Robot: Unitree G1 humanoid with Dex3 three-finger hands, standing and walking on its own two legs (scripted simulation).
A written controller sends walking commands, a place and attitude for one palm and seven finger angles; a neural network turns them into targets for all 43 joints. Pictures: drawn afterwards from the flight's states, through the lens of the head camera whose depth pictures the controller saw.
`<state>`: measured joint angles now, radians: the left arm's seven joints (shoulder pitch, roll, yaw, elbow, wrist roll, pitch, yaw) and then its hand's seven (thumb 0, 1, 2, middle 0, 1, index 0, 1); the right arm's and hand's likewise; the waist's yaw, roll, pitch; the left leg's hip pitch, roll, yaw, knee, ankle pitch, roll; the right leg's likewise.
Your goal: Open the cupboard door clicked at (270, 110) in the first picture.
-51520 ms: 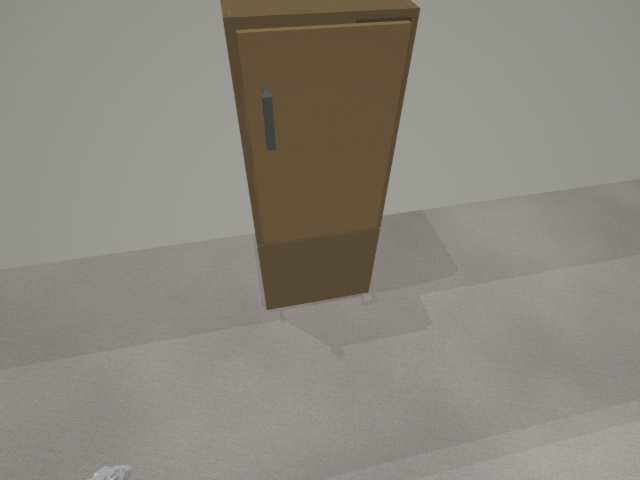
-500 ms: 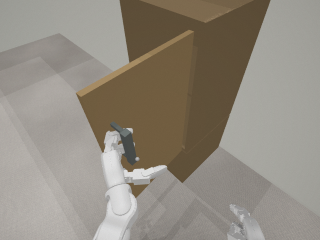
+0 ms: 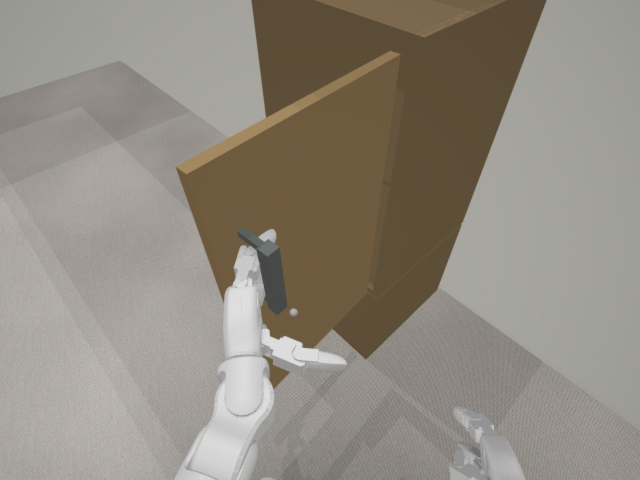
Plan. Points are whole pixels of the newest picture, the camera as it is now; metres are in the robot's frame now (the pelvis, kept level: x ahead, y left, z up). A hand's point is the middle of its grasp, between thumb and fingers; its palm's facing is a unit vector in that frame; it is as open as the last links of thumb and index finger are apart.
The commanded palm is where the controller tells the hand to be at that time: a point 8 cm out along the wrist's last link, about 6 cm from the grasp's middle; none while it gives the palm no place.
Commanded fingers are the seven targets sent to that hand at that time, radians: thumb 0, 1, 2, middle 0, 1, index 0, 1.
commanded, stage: slide the hand sideways off the handle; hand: left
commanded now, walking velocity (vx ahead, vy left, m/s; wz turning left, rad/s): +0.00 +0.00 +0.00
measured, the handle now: (262, 272) +0.35 +0.10 +0.08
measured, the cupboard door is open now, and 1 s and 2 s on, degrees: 95 98 98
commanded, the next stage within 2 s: draw the hand back to the body in 1.10 s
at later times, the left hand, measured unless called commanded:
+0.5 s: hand (275, 350) +0.25 +0.07 +0.08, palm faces -0.04 -1.00 +0.01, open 16.3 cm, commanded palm +0.22 +0.12 +0.08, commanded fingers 0.00 -0.50 0.30 -0.15 -0.30 -0.15 -0.30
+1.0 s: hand (235, 389) +0.20 +0.11 +0.08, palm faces +0.03 -1.00 -0.02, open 16.2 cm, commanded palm +0.17 +0.16 +0.08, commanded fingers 0.00 -0.50 0.30 -0.15 -0.30 -0.15 -0.30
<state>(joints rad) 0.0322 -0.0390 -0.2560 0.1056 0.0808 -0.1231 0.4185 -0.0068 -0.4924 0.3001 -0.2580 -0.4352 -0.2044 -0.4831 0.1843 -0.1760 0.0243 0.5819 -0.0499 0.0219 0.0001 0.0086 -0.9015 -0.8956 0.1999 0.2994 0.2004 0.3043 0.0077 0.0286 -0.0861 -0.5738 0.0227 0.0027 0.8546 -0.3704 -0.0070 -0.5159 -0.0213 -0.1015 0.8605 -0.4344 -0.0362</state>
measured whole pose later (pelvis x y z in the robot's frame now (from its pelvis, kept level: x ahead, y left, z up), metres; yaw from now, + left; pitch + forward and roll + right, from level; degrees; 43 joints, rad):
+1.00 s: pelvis +0.02 +0.00 -0.01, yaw -1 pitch +8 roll +0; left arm 0.64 0.11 -0.13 -0.35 -0.09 -0.28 0.00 -0.01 -0.50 0.30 -0.16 -0.31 -0.17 -0.31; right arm 0.27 -0.21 0.02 0.43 0.00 -0.09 -0.02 0.01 -0.90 -0.90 0.20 0.30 0.20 0.30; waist 0.02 0.04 -0.11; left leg -0.63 0.03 0.01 0.94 -0.44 -0.01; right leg -0.57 -0.01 -0.09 0.94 -0.50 -0.04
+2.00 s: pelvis +0.03 +0.03 +0.03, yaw -1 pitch -1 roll -1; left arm 0.60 0.30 0.11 -0.46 -0.04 -0.04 0.12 0.00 -0.09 0.47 -0.17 -0.30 -0.17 -0.30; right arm 0.25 -0.20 0.07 0.56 0.01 -0.14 -0.11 0.01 -0.90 -0.90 0.20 0.30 0.20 0.30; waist 0.05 0.05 -0.03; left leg -0.28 0.01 0.04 0.62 -0.33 0.03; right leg -0.21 -0.02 -0.07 0.57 -0.34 0.01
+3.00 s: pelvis +0.03 +0.01 +0.05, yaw -2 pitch -3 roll -1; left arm 0.47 0.35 0.35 -0.38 -0.06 -0.11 0.11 0.02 0.89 0.90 -0.21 -0.30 -0.21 -0.30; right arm 0.17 -0.23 0.02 0.63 0.00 -0.06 -0.09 0.01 -0.90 -0.90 0.20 0.30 0.20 0.30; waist 0.05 0.07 0.02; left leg -0.14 0.04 0.04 0.42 -0.22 0.00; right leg -0.06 0.02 -0.07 0.33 -0.22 -0.02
